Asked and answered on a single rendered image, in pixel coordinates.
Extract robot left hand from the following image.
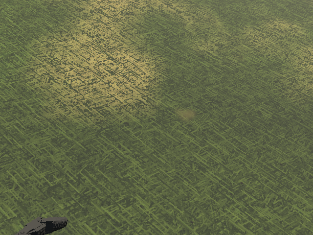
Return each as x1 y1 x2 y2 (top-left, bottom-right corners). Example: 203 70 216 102
14 216 67 235

